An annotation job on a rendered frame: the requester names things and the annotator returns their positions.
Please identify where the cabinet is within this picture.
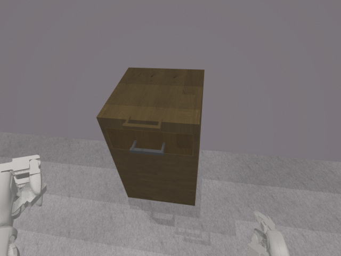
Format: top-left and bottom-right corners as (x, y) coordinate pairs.
(96, 68), (205, 206)

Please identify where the right robot hand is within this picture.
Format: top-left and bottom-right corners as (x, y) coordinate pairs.
(248, 211), (290, 256)

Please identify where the drawer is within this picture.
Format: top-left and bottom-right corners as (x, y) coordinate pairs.
(106, 127), (194, 155)

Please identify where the handle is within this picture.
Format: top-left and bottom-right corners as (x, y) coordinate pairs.
(122, 123), (161, 132)
(129, 140), (165, 156)

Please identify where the robot left forearm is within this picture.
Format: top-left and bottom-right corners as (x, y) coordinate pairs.
(0, 226), (20, 256)

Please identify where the left robot hand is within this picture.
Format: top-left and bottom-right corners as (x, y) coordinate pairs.
(0, 155), (47, 226)

